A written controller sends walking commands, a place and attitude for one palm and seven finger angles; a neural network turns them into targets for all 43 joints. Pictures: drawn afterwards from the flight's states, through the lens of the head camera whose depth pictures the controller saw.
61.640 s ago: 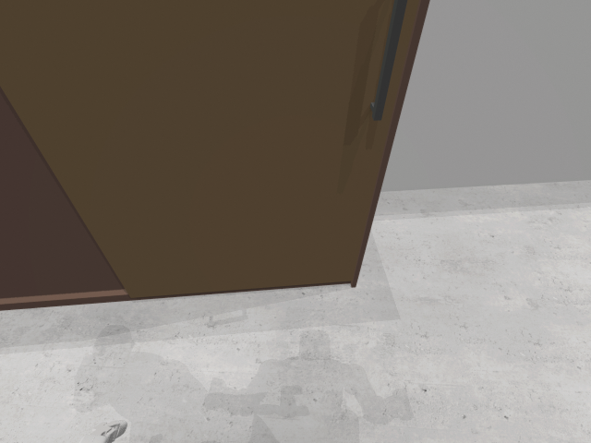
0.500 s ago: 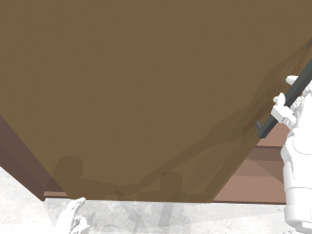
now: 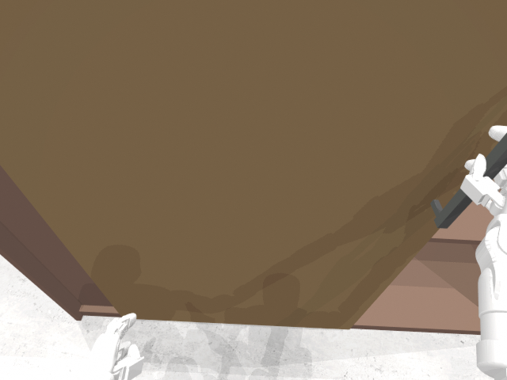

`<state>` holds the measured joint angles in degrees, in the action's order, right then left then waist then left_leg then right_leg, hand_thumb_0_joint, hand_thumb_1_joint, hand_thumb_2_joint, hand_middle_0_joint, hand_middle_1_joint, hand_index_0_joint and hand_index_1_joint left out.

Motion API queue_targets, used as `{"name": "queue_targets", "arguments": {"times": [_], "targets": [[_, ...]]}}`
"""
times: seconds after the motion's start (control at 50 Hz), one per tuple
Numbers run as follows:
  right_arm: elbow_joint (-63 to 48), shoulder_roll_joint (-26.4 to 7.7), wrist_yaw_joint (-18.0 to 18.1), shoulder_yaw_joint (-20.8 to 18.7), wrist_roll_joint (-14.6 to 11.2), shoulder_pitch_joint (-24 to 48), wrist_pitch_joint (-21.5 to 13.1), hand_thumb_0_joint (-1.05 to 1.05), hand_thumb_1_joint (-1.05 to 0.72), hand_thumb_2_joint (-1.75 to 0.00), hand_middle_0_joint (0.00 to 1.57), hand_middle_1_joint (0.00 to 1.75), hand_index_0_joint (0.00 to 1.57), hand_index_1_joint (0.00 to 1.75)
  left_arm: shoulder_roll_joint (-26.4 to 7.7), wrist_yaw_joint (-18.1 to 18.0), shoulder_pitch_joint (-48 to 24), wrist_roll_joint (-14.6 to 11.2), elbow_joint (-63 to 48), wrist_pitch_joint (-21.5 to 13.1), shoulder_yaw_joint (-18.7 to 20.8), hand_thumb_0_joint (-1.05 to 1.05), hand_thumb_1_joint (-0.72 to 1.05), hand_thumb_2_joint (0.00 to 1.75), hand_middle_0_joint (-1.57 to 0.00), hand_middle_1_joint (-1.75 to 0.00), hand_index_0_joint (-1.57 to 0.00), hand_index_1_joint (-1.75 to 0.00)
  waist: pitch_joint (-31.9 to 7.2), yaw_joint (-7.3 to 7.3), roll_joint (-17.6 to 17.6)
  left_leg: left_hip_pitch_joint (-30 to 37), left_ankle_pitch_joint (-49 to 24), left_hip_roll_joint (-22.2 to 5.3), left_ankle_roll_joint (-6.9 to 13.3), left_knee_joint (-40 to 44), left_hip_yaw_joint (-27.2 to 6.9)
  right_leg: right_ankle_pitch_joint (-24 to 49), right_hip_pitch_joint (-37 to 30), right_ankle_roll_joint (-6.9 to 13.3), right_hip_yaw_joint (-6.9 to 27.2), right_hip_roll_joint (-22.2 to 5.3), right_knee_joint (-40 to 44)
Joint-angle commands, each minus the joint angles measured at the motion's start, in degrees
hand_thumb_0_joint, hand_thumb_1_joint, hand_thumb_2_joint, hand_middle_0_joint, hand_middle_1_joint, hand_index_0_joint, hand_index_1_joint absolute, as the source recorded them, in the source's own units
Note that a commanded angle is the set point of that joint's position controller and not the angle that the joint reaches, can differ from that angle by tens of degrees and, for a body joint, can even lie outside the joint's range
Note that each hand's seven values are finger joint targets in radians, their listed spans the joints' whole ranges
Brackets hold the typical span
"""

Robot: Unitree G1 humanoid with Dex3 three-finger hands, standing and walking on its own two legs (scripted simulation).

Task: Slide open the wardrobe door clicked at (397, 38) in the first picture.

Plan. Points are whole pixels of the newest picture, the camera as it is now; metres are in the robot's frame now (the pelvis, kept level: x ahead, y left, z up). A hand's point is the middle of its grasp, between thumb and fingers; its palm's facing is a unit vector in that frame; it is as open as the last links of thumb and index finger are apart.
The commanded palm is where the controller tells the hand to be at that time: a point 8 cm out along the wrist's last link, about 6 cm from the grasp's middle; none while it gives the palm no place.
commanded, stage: stop walking and hold the door there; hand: right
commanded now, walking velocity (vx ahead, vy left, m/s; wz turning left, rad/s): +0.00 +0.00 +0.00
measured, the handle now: (484, 159) +0.41 -0.31 +0.18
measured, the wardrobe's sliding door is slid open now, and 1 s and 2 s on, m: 0.65 0.65 0.65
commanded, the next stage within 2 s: loosen the grip on the handle in 1.40 s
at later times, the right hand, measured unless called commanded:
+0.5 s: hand (480, 183) +0.36 -0.29 +0.17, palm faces +0.31 +0.93 -0.18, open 6.7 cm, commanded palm +0.34 -0.30 +0.17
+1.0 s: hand (484, 183) +0.36 -0.29 +0.18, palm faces +0.01 +0.99 -0.13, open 6.1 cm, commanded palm +0.35 -0.31 +0.17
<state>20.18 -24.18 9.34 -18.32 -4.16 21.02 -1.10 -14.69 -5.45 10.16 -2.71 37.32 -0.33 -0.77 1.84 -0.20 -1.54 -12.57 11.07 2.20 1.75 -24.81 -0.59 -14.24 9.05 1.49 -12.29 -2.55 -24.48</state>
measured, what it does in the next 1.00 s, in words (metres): steps to the right: left foot, then right foot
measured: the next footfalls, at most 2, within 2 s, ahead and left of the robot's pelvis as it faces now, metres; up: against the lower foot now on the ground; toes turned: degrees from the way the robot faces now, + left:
left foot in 0.66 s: -0.05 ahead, +0.02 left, +0.00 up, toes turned +11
right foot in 0.78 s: -0.01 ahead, -0.30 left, +0.00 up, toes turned +10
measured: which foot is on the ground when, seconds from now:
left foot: down 0.00-0.42, up 0.44-0.64, down 0.66-0.76, up 0.78-1.00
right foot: down 0.00-0.62, up 0.64-0.76, down 0.78-1.00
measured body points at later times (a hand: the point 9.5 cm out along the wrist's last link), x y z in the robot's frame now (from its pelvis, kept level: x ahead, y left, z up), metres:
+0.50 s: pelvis -0.07 -0.08 -0.01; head -0.03 -0.07 +0.43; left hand +0.09 +0.19 -0.12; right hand +0.34 -0.34 +0.18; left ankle -0.02 +0.08 -0.71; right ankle -0.01 -0.10 -0.74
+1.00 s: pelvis -0.09 -0.19 -0.01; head +0.00 -0.18 +0.43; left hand +0.05 +0.01 -0.14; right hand +0.36 -0.34 +0.18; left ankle -0.09 -0.09 -0.71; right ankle -0.02 -0.33 -0.74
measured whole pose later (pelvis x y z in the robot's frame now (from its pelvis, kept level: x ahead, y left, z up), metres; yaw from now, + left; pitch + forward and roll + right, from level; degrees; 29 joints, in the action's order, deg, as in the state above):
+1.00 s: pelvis -0.09 -0.19 -0.01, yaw +6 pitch -2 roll +2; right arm 19.3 -14.4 4.6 -4.0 -5.3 40.9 -4.0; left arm -8.5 -0.5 8.9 -2.2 40.0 -5.3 -2.9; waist 13.0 3.5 -2.9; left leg -20.7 24.7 2.2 -0.8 -46.5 3.4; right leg -12.5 18.2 -2.3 1.4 -4.2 -32.4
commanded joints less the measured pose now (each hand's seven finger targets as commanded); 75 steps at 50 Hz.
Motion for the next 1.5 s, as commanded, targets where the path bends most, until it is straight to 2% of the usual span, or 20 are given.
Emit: {"name": "queue_targets", "arguments": {"times": [0.0,0.3,0.42,0.5,0.56,0.58,0.6,0.64,0.72,0.74,0.76,0.8,0.86,0.98,1.12,1.22,1.3,1.42,1.46,1.48], "targets": [[-16.9,-12.7,-1.4,0.7,1.0,20.7,-7.4,0.0,-0.9,-0.9,0.45,1.4,0.45,1.4,-7.4,-0.5,-4.1,0.3,-8.0,-2.6,2.3,0.0,0.9,0.9,-0.2,-0.3,-0.2,-0.3,-19.9,-0.56,-3.6,4.4,-24.8,-7.0,-0.5,-0.2,-4.8,22.1,-10.3,-0.5,7.3,-7.9,1.5],[-11.0,-13.3,-1.4,1.9,1.4,32.7,-4.9,0.0,-0.9,-0.9,0.45,1.4,0.45,1.4,-7.9,-0.2,-4.9,0.1,-8.6,0.9,2.7,0.0,0.9,0.9,-0.2,-0.3,-0.2,-0.3,-20.0,0.95,8.6,12.4,-39.4,-24.0,5.4,0.1,-15.4,-11.0,8.6,-1.8,13.6,-1.7,-10.8],[-12.3,-5.4,-3.1,9.2,0.9,41.0,-7.0,0.0,-0.9,-0.9,0.45,1.4,0.45,1.4,-8.2,0.8,-5.4,0.0,-9.4,0.1,2.8,0.0,0.9,0.9,-0.2,-0.3,-0.2,-0.3,-23.0,0.34,-15.0,-10.6,21.7,-4.3,-2.4,-28.8,3.6,15.6,-10.6,4.0,17.9,-16.1,9.2],[-10.5,-0.3,-3.1,13.1,0.5,43.4,-8.0,0.0,-0.9,-0.9,0.45,1.4,0.45,1.4,-8.5,1.2,-6.2,0.4,-7.6,-3.2,3.4,0.0,0.9,0.9,-0.2,-0.3,-0.2,-0.3,-20.7,0.79,-3.3,-13.9,17.5,-4.0,-2.4,-39.0,4.4,22.1,-13.8,-8.9,11.8,-11.6,8.7],[-11.2,-0.4,-3.5,12.0,-0.1,39.8,-8.2,0.0,-0.9,-0.9,0.45,1.4,0.45,1.4,-8.3,3.4,-9.3,0.7,-9.5,-5.2,4.1,0.0,0.9,0.9,-0.2,-0.3,-0.2,-0.3,-17.4,5.06,-11.6,6.8,19.2,-1.8,-0.9,-10.0,17.3,54.1,-4.3,-19.4,-4.2,-0.6,-1.9],[-12.1,-1.1,-3.3,11.9,0.2,40.0,-9.0,0.0,-0.9,-0.9,0.45,1.4,0.45,1.4,-8.0,4.6,-8.9,0.3,-8.6,-5.7,3.8,0.0,0.9,0.9,-0.2,-0.3,-0.2,-0.3,-18.2,6.65,-3.6,10.0,11.2,-7.3,2.6,3.0,14.1,49.6,-1.7,-18.8,-2.4,2.5,-21.0],[-10.5,-2.5,-3.5,11.2,1.2,42.3,-10.2,0.0,-0.9,-0.9,0.45,1.4,0.45,1.4,-8.3,4.7,-5.4,-0.8,-6.0,-4.9,3.8,0.0,0.9,0.9,-0.2,-0.3,-0.2,-0.3,-18.9,7.09,21.6,13.2,-11.8,-22.5,10.1,8.2,-3.0,5.7,10.3,-13.1,9.6,2.2,-49.4],[-7.6,-6.1,-4.2,8.8,1.6,49.4,-9.3,0.0,-0.9,-0.9,0.45,1.4,0.45,1.4,-6.8,3.8,-2.6,1.3,-4.6,-3.3,2.1,0.0,0.9,0.9,-0.2,-0.3,-0.2,-0.3,-15.6,2.46,12.8,10.9,-31.5,-35.7,14.1,-1.2,-21.1,-22.1,22.6,-3.4,30.9,-2.4,-52.1],[-18.1,3.3,-6.4,15.7,0.5,52.8,-9.9,0.0,-0.9,-0.9,0.45,1.4,0.45,1.4,-5.5,2.3,-3.8,0.6,-4.8,-4.0,1.1,0.0,0.9,0.9,-0.2,-0.3,-0.2,-0.3,-19.3,-4.07,-3.2,0.0,-7.1,-10.4,-0.3,-24.3,8.4,11.0,-5.1,-4.1,11.1,2.2,-1.8],[-24.5,3.9,-7.0,16.6,-0.8,52.6,-10.2,0.0,-0.9,-0.9,0.45,1.4,0.45,1.4,-9.6,2.2,-6.3,1.0,-7.5,-5.2,2.9,0.0,0.9,0.9,-0.2,-0.3,-0.2,-0.3,-22.0,-3.21,-24.9,-15.6,19.5,-3.1,-4.1,-38.6,7.3,33.7,-16.8,1.3,33.7,-13.2,1.8],[-24.6,3.2,-6.6,14.4,0.1,54.9,-11.0,0.0,-0.9,-0.9,0.45,1.4,0.45,1.4,-7.0,3.0,-7.1,1.3,-6.6,-6.1,2.4,0.0,0.9,0.9,-0.2,-0.3,-0.2,-0.3,-25.7,-1.1,-25.3,-16.2,26.1,-1.8,-2.3,-46.2,-0.1,36.4,-18.4,4.4,40.3,-16.6,2.0],[-15.1,16.6,-8.3,25.0,-1.0,50.5,-9.8,0.0,-0.9,-0.9,0.45,1.4,0.45,1.4,-3.2,3.6,-5.4,0.3,-4.6,-7.0,1.7,0.0,0.9,0.9,-0.2,-0.3,-0.2,-0.3,-20.5,-2.72,-6.0,-14.8,20.9,-2.5,-2.7,-41.2,-0.6,15.4,-10.7,6.5,35.3,-16.6,4.7],[-20.6,5.0,-7.3,16.6,0.2,52.6,-10.0,0.0,-0.9,-0.9,0.45,1.4,0.45,1.4,-5.3,3.5,-5.2,1.1,-3.6,-7.7,2.4,0.0,0.9,0.9,-0.2,-0.3,-0.2,-0.3,-19.6,-2.18,-8.0,-16.9,18.2,-4.6,-3.3,-32.5,-1.0,41.5,-15.6,8.7,31.8,-18.3,-2.3],[-17.7,8.6,-7.9,20.6,0.0,50.3,-9.1,0.0,-0.9,-0.9,0.45,1.4,0.45,1.4,-5.2,4.2,-4.0,0.3,-5.2,-7.7,1.6,0.0,0.9,0.9,-0.2,-0.3,-0.2,-0.3,-23.7,-1.65,-9.6,-2.2,8.8,-0.8,-1.9,-12.0,2.2,40.4,-14.3,5.6,23.9,-16.0,-5.8],[-11.3,2.5,-6.5,14.5,0.2,45.6,-8.2,0.0,-0.9,-0.9,0.45,1.4,0.45,1.4,-2.8,2.1,-4.4,-0.4,-5.5,-6.6,0.6,0.0,0.9,0.9,-0.2,-0.3,-0.2,-0.3,-22.9,-0.25,13.9,18.9,-39.8,-16.9,4.5,-4.5,-7.6,-7.7,10.6,-3.1,12.2,0.0,-19.1],[-10.0,6.9,-6.3,17.4,-0.4,48.2,-8.1,0.0,-0.9,-0.9,0.45,1.4,0.45,1.4,-4.0,0.6,-3.9,0.6,-4.5,-6.9,0.8,0.0,0.9,0.9,-0.2,-0.3,-0.2,-0.3,-23.4,-0.54,3.9,10.4,-32.6,-11.4,-0.3,-10.6,-0.8,23.0,-4.9,-1.1,12.3,-4.3,-3.0],[-10.0,13.2,-7.1,23.1,-0.1,50.2,-9.0,0.0,-0.9,-0.9,0.45,1.4,0.45,1.4,-4.8,2.5,-3.6,1.2,-4.8,-7.0,1.0,0.0,0.9,0.9,-0.2,-0.3,-0.2,-0.3,-20.8,-1.13,-12.7,-6.7,15.9,-3.7,-2.4,-16.7,1.0,43.9,-16.1,6.4,24.7,-16.7,0.1],[-7.9,12.1,-6.7,23.0,0.5,47.7,-8.4,0.0,-0.9,-0.9,0.45,1.4,0.45,1.4,-5.8,2.2,-2.5,0.3,-6.0,-6.5,1.2,0.0,0.9,0.9,-0.2,-0.3,-0.2,-0.3,-22.8,-1.09,-2.7,7.1,-15.7,-6.2,-1.5,-2.1,0.6,33.1,-9.1,0.3,12.9,-9.3,-6.3],[-7.2,8.9,-6.3,20.7,0.7,46.3,-8.3,0.0,-0.9,-0.9,0.45,1.4,0.45,1.4,-5.1,1.5,-2.8,0.6,-6.0,-5.9,1.3,0.0,0.9,0.9,-0.2,-0.3,-0.2,-0.3,-22.9,-1.28,-2.5,8.6,-24.3,-9.9,-1.2,-4.0,-0.7,25.5,-4.6,-2.2,10.3,-6.6,-5.9],[5.0,-39.0,-4.4,-19.4,7.7,72.6,-8.1,0.0,-0.9,-0.9,0.45,1.4,0.45,1.4,-9.5,2.7,1.9,1.9,-3.7,-8.0,8.4,0.0,0.9,0.9,-0.2,-0.3,-0.2,-0.3,-17.4,2.06,16.2,6.3,-35.0,-6.5,-2.6,0.2,-5.4,23.4,-2.1,0.5,8.0,-2.7,-8.0]]}}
